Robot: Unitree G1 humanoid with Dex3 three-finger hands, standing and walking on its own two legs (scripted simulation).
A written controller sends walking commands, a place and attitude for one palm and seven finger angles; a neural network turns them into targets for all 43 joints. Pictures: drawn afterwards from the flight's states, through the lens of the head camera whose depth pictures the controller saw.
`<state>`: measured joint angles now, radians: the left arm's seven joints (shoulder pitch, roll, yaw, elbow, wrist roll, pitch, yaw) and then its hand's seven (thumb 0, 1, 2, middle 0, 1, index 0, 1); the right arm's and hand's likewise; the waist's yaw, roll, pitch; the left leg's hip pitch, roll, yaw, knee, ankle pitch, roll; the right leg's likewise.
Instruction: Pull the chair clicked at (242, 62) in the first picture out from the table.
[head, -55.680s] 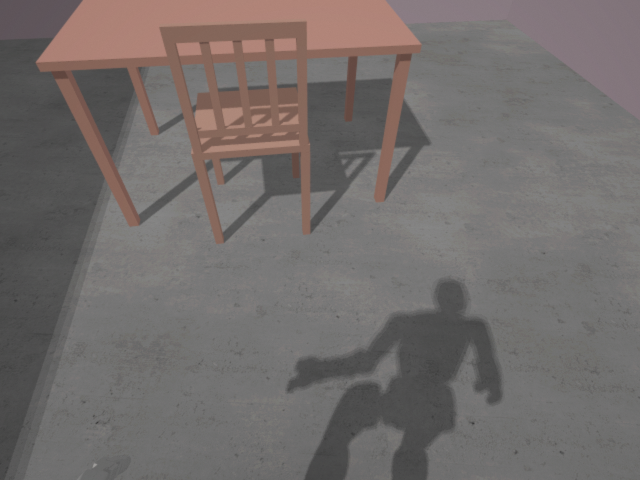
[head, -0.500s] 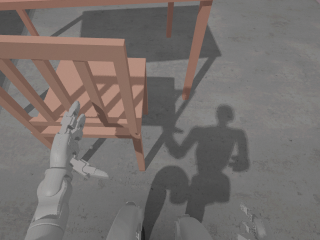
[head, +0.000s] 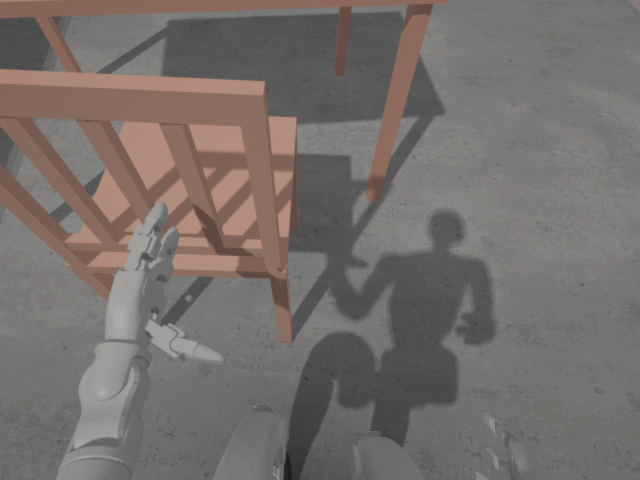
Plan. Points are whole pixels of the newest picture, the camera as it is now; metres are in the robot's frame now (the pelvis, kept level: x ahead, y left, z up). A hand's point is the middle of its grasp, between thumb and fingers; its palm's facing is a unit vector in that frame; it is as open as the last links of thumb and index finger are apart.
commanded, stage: push the fingers through the gap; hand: left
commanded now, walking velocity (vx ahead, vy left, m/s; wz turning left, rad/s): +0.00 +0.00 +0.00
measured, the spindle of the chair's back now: (134, 190) +0.48 +0.27 +0.02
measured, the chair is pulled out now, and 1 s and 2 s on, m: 0.29 0.29 0.29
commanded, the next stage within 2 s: hook a spindle and tug to test in 1.64 s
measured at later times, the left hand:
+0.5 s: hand (204, 266) +0.37 +0.16 +0.02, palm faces +0.00 -1.00 -0.03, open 16.9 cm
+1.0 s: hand (208, 234) +0.42 +0.16 +0.02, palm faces +0.03 -1.00 -0.06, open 16.9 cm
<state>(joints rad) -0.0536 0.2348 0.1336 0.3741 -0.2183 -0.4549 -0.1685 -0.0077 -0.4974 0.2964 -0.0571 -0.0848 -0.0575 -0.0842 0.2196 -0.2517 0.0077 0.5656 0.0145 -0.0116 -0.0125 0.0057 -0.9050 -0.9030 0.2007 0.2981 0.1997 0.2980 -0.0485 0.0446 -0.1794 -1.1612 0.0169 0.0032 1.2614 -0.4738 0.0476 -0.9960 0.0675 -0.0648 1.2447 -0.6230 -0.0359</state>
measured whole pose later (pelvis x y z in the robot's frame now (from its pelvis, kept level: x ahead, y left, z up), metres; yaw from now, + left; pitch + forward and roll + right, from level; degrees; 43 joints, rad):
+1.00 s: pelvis +0.00 -0.01 -0.01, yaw +0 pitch +24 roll -3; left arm -0.43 0.29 0.23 0.74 -0.15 -0.46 -0.11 -0.01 -0.50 0.30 -0.06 -0.09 -0.06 -0.08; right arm 0.26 -0.25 0.01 0.61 0.00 0.04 0.01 0.00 -0.91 -0.90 0.20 0.30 0.20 0.30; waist -0.09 0.04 -0.18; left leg -1.21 0.03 0.00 1.28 -0.48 0.04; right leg -1.06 0.08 -0.06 1.27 -0.63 -0.05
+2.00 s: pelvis +0.00 +0.01 -0.01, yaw -1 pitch +24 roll -5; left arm -0.54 0.28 0.22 0.85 -0.11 -0.50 -0.09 -0.01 -0.50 0.30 -0.15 -0.38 -0.15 -0.38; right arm 0.27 -0.25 0.01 0.60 -0.02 0.09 0.03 0.00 -0.91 -0.90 0.20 0.30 0.20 0.30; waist -0.11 0.05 -0.18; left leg -1.24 0.02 0.01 1.28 -0.47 0.06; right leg -1.07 0.07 -0.06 1.25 -0.61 -0.02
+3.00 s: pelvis +0.02 +0.01 +0.00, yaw -2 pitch +25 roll -3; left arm -0.35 0.27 0.22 0.62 -0.17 -0.46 -0.11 0.02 0.70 0.79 -0.37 -1.40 -0.36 -1.44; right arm 0.26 -0.25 0.00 0.57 0.00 0.09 0.05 0.00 -0.91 -0.90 0.20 0.30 0.20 0.30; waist -0.10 0.04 -0.19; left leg -1.18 0.03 0.03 1.25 -0.51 0.06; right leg -1.02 0.08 -0.03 1.22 -0.64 -0.03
